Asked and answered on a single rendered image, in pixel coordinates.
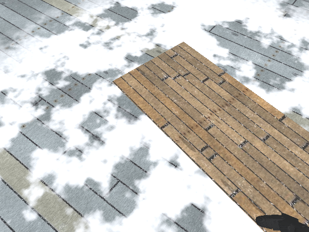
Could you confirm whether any robot right hand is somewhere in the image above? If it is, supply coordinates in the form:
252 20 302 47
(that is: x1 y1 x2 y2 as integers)
256 213 309 232

